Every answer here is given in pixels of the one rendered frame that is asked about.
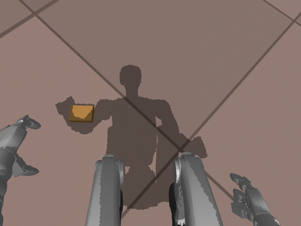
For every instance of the small box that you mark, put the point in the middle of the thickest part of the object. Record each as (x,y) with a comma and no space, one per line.
(81,113)

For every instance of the right robot arm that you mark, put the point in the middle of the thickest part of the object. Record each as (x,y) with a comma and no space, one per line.
(265,220)

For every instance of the right robot foot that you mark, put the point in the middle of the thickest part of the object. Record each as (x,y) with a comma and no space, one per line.
(172,204)

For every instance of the right robot hand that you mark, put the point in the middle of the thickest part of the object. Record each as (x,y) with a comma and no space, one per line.
(252,202)

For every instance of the left robot arm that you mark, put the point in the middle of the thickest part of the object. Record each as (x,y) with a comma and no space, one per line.
(7,160)

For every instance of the left robot hand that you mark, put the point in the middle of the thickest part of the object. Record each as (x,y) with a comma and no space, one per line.
(11,138)

